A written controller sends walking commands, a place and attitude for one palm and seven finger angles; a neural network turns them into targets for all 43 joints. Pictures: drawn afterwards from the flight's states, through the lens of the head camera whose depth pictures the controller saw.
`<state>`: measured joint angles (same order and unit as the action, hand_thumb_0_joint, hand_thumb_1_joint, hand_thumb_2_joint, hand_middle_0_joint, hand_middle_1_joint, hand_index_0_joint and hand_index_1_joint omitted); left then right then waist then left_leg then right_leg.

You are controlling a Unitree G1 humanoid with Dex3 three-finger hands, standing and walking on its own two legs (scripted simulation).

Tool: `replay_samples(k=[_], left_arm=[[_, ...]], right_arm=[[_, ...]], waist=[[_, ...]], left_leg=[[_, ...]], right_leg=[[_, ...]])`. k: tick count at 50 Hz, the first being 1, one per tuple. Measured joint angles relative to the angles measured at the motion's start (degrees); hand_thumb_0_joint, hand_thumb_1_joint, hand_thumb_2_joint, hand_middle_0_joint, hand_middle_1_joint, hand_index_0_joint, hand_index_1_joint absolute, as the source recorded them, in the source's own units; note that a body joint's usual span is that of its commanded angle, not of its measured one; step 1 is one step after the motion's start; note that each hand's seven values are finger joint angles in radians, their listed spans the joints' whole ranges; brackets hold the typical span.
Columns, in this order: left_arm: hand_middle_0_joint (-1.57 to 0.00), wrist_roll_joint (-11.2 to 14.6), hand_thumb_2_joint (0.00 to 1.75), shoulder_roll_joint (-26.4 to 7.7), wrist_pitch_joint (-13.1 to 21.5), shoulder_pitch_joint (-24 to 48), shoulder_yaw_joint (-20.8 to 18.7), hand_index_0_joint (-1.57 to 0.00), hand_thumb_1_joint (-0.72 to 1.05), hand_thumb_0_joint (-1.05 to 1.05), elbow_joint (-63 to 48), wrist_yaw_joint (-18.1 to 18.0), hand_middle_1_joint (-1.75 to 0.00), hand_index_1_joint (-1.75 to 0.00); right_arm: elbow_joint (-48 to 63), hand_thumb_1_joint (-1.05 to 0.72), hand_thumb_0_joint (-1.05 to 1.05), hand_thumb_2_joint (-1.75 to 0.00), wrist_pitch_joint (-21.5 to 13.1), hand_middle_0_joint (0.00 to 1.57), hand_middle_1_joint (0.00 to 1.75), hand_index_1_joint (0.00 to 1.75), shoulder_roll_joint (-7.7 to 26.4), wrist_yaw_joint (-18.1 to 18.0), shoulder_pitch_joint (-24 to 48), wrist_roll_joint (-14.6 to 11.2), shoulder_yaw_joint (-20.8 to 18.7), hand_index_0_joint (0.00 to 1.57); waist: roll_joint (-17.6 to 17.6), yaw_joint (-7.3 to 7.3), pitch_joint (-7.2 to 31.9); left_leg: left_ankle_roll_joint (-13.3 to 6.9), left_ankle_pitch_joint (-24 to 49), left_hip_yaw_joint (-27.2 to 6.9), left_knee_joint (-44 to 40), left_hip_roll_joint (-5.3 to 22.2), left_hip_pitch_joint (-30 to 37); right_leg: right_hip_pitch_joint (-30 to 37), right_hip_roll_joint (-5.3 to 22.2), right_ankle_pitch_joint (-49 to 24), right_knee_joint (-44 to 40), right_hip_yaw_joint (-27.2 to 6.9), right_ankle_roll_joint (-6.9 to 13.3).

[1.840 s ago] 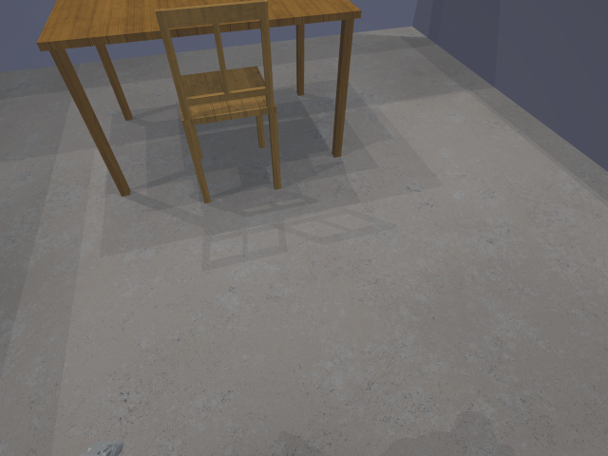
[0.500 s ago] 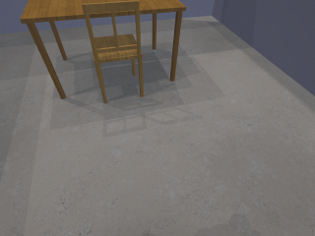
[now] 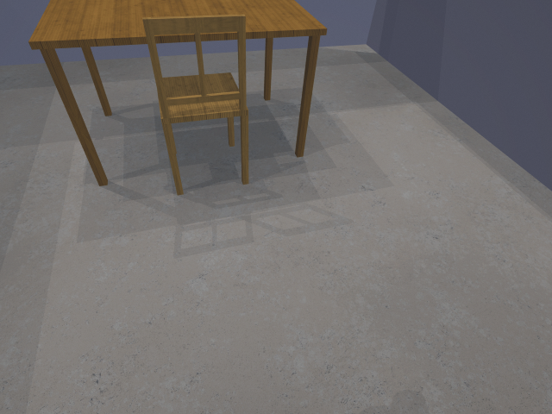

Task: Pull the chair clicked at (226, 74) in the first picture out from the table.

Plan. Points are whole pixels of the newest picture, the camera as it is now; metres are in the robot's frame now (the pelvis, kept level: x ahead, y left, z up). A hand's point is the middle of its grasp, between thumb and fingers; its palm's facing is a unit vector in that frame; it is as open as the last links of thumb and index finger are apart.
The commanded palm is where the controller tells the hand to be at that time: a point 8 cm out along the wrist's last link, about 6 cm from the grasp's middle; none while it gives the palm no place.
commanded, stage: walk to a spot facing it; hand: left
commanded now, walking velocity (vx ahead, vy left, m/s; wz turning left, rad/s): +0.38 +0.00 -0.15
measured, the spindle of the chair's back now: (200, 66) +1.35 +0.40 -0.10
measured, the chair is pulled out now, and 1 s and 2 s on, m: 0.00 0.00 0.00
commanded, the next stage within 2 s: turn to face it in 1.26 s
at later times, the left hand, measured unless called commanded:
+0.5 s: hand (210, 333) +0.31 +0.15 -0.18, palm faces -0.05 -0.98 -0.20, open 7.3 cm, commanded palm none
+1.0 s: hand (214, 257) +0.48 +0.17 -0.16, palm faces -0.03 -0.99 -0.14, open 7.4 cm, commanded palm none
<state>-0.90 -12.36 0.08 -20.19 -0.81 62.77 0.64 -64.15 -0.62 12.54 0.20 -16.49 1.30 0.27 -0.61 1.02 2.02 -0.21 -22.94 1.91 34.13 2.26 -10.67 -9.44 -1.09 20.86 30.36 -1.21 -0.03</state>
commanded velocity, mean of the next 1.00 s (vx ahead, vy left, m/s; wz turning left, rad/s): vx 0.38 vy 0.00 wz -0.10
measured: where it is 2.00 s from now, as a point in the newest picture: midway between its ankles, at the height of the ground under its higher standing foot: (306, 284)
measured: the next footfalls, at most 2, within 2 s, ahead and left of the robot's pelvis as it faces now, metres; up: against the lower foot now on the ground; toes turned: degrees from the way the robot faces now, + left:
right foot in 0.38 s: +0.29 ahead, -0.15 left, +0.00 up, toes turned -12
left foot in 0.72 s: +0.43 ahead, +0.09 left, +0.00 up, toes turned +8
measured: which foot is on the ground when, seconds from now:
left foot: down 0.00-0.40, up 0.42-0.70, down 0.72-1.00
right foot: down 0.00-0.04, up 0.06-0.36, down 0.38-0.74, up 0.76-1.00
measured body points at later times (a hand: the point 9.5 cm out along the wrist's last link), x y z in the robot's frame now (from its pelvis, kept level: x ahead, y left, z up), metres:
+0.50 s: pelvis +0.20 -0.03 -0.01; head +0.23 -0.03 +0.44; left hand +0.31 +0.20 -0.16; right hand +0.07 -0.24 -0.16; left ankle +0.08 +0.09 -0.63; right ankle +0.25 -0.14 -0.73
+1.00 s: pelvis +0.43 +0.00 +0.02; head +0.45 +0.02 +0.47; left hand +0.48 +0.22 -0.15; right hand +0.39 -0.22 -0.13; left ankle +0.39 +0.08 -0.73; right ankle +0.45 -0.15 -0.64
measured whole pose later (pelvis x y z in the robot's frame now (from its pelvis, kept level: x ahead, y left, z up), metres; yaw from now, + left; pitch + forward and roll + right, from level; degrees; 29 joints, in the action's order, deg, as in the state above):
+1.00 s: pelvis +0.43 +0.00 +0.02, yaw -5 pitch +1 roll -1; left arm -1.8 -10.4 -0.1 -14.7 -4.3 59.7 1.3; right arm -62.7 -5.2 6.9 -1.3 -21.5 1.4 -2.0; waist -2.2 0.5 -1.3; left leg -1.8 -15.9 13.4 19.7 2.7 -4.3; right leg -33.8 6.2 12.1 62.5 3.4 -0.6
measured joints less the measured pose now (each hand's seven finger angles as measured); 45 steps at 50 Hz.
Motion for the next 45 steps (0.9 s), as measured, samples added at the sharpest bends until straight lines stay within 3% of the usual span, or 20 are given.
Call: replay_samples(k=[3, 6, 8, 10, 13, 17, 19, 20, 23, 25, 27, 30, 36, 37, 39, 41, 43, 45], left_arm=[[-0.21, 0.02, 0.9, 1.3, -0.58, -2.66, -0.33, -0.2, 0.9, 0.0, 1.61, -0.03, -0.3, -0.3], [-0.21, -0.21, 0.9, 2.07, -1.18, -1.87, -0.58, -0.2, 0.9, 0.0, 2.47, 0.06, -0.3, -0.3], [-0.21, -0.31, 0.9, 2.15, -1.27, 0.09, -1.09, -0.2, 0.9, 0.01, 1.6, 0.43, -0.3, -0.3], [-0.2, -0.3, 0.9, 2.23, -1.18, 2.63, -1.45, -0.2, 0.91, 0.01, 0.04, 0.9, -0.3, -0.3], [-0.21, -0.29, 0.9, 1.41, -1.03, 6.75, -2.1, -0.2, 0.93, 0.01, -2.12, 0.86, -0.3, -0.3], [-0.2, -0.06, 0.9, 0.37, 0.3, 11.57, -2.58, -0.19, 0.93, 0.01, -4.8, 0.99, -0.3, -0.3], [-0.2, -0.33, 0.9, -0.34, 1.86, 12.66, -2.69, -0.19, 0.93, 0.01, -6.01, 0.86, -0.3, -0.3], [-0.2, -0.48, 0.9, -0.58, 2.85, 13.06, -2.89, -0.19, 0.93, 0.01, -6.42, 0.56, -0.3, -0.3], [-0.2, 0.04, 0.9, 0.12, 4.03, 13.07, -2.82, -0.19, 0.92, 0.0, -6.65, -0.27, -0.3, -0.3], [-0.2, -0.11, 0.9, 0.8, 3.62, 11.85, -2.54, -0.19, 0.92, 0.0, -5.76, -0.88, -0.3, -0.3], [-0.2, -0.44, 0.9, 1.7, 3.13, 10.13, -2.21, -0.19, 0.91, 0.0, -4.44, -1.23, -0.3, -0.3], [-0.2, -0.67, 0.9, 1.89, 2.47, 7.49, -2.49, -0.2, 0.93, 0.0, -2.69, -1.57, -0.3, -0.3], [-0.21, -0.68, 0.9, 1.53, 1.63, 2.64, -2.51, -0.2, 0.93, 0.0, -1.42, -0.32, -0.3, -0.3], [-0.21, -0.52, 0.9, 1.3, 1.41, 1.93, -2.61, -0.2, 0.92, 0.0, -1.39, -0.16, -0.3, -0.3], [-0.2, -0.35, 0.9, 1.09, 0.52, 1.51, -2.81, -0.2, 0.92, 0.0, -1.12, -0.12, -0.3, -0.3], [-0.2, -0.5, 0.9, 1.05, 0.18, 1.91, -3.04, -0.2, 0.92, 0.0, -0.91, 0.0, -0.3, -0.3], [-0.2, -0.74, 0.9, 1.04, 0.34, 2.66, -3.29, -0.19, 0.91, 0.0, -1.22, 0.3, -0.3, -0.3], [-0.2, -0.81, 0.9, 1.36, 0.44, 3.37, -3.4, -0.19, 0.91, 0.0, -1.95, 0.48, -0.3, -0.3]], right_arm=[[-0.09, -0.91, 0.0, -0.9, -2.03, 0.2, 0.3, 0.3, -2.12, -0.38, -2.11, 0.2, -0.29, 0.2], [-0.05, -0.91, 0.0, -0.9, -3.81, 0.2, 0.3, 0.3, -4.2, -1.43, -5.78, 0.29, -0.3, 0.2], [-1.02, -0.91, 0.0, -0.9, -4.11, 0.2, 0.3, 0.3, -5.53, -1.8, -8.5, 0.3, -0.17, 0.2], [-2.5, -0.91, 0.0, -0.9, -4.09, 0.2, 0.3, 0.3, -6.53, -2.02, -10.93, 0.22, -0.11, 0.2], [-4.55, -0.9, 0.0, -0.9, -3.81, 0.2, 0.3, 0.3, -7.43, -2.16, -13.64, 0.28, -0.17, 0.2], [-6.64, -0.9, 0.0, -0.9, -3.29, 0.2, 0.3, 0.3, -7.37, -2.01, -15.58, 0.14, -0.55, 0.2], [-7.44, -0.9, 0.0, -0.9, -2.83, 0.2, 0.3, 0.3, -7.41, -1.75, -16.57, -0.17, -0.86, 0.2], [-7.63, -0.9, 0.0, -0.9, -2.49, 0.2, 0.3, 0.3, -7.45, -1.53, -16.55, -0.53, -0.98, 0.2], [-6.41, -0.9, 0.0, -0.9, -1.12, 0.2, 0.3, 0.3, -6.21, -1.09, -12.43, -0.88, -1.81, 0.2], [-4.07, -0.91, 0.0, -0.9, -0.75, 0.2, 0.3, 0.3, -5.18, -0.93, -8.71, -0.38, -2.37, 0.2], [-1.12, -0.91, 0.0, -0.9, -0.68, 0.2, 0.3, 0.3, -4.31, -0.82, -5.05, 0.01, -2.78, 0.2], [3.12, -0.91, 0.0, -0.9, -1.0, 0.19, 0.3, 0.3, -3.9, -0.29, -0.38, 0.12, -3.19, 0.2], [7.55, -0.93, 0.0, -0.9, -2.73, 0.19, 0.3, 0.3, -2.8, 0.74, 4.02, 0.24, -3.49, 0.19], [7.74, -0.92, 0.0, -0.9, -3.23, 0.19, 0.3, 0.3, -2.9, 0.64, 4.33, 0.43, -3.48, 0.19], [8.06, -0.92, 0.0, -0.9, -4.18, 0.19, 0.3, 0.3, -3.35, 0.22, 4.25, 0.93, -3.09, 0.2], [7.63, -0.92, -0.01, -0.9, -4.41, 0.19, 0.3, 0.3, -4.03, -0.37, 3.02, 0.93, -2.6, 0.2], [6.4, -0.93, -0.01, -0.9, -4.46, 0.19, 0.3, 0.3, -4.75, -1.2, 1.26, 0.71, -2.59, 0.2], [4.82, -0.94, -0.01, -0.9, -4.55, 0.2, 0.3, 0.3, -4.8, -1.56, -0.61, 0.45, -2.6, 0.2]], waist=[[-1.92, -0.34, -0.44], [-1.83, -2.09, -1.91], [-1.74, -2.5, -2.91], [-1.4, -2.51, -3.86], [-0.5, -2.77, -5.51], [0.98, -3.52, -7.67], [0.74, -3.36, -7.84], [0.39, -3.03, -7.74], [1.17, -2.87, -8.06], [1.18, -3.2, -7.15], [1.07, -3.62, -5.7], [0.55, -3.55, -3.62], [-0.39, -1.56, -1.69], [-1.24, -1.48, -1.63], [-2.18, -1.41, -1.7], [-2.3, -1.33, -1.76], [-2.55, -0.98, -1.95], [-2.44, -0.47, -2.15]], left_leg=[[-0.8, -2.01, 2.59, -1.27, -1.01, 2.86], [-1.2, -1.75, 3.08, -4.89, -0.8, 6.64], [-1.05, -0.93, 3.08, -8.48, -0.68, 9.33], [-0.76, -0.12, 3.22, -12.14, -0.54, 11.96], [-0.11, 0.19, 3.65, -16.45, -0.05, 15.71], [1.32, -2.87, 4.53, -16.74, 1.4, 19.61], [1.35, -6.65, 4.67, -8.3, 2.27, 18.24], [0.79, -7.3, 4.45, 1.36, 2.79, 14.57], [-1.12, -4.36, 0.43, 31.7, 3.1, -0.26], [-1.36, -1.46, 0.31, 38.47, 3.87, -8.51], [-0.78, 0.16, 1.18, 36.22, 5.18, -14.5], [0.17, 3.19, 2.68, 24.84, 6.65, -18.49], [0.88, 7.1, 6.24, 5.11, 5.43, -13.03], [-0.22, 6.62, 6.98, 5.22, 4.62, -12.26], [-2.14, 4.68, 8.06, 7.13, 3.79, -11.48], [-2.77, 4.27, 8.7, 4.97, 3.15, -8.93], [-2.42, 5.11, 9.36, 0.2, 2.18, -5.27], [-2.26, 6.15, 10.06, -5.0, 1.35, -1.55]], right_leg=[[-3.36, 1.0, 3.25, 10.47, -0.57, 1.11], [-10.73, 1.34, 5.74, 26.99, 2.27, 1.74], [-15.4, 2.52, 3.71, 31.36, 3.95, 1.52], [-19.34, 3.97, 0.35, 30.8, 5.12, 1.24], [-22.09, 5.37, -4.41, 21.53, 6.78, 1.36], [-20.62, 4.05, -7.35, 10.04, 8.58, 3.24], [-16.48, 3.05, -9.28, 4.99, 9.37, 4.71], [-16.15, 3.25, -11.36, 5.7, 9.54, 4.97], [-14.53, 2.62, -6.64, 9.38, 10.42, 3.56], [-11.69, 2.21, -5.53, 7.13, 10.64, 2.84], [-8.95, 2.01, -5.73, 4.19, 10.69, 2.18], [-5.3, 1.86, -5.07, 0.91, 10.5, 1.64], [0.52, 2.72, 1.35, 2.54, 10.03, -0.5], [0.17, 3.63, 3.47, 5.37, 9.37, 0.03], [-4.34, 3.62, 7.34, 18.89, 6.32, 1.07], [-10.25, 3.2, 4.46, 32.87, 4.68, 1.65], [-14.99, 4.02, -0.66, 39.19, 4.23, 1.43], [-18.73, 5.09, -4.47, 40.01, 3.95, 0.81]])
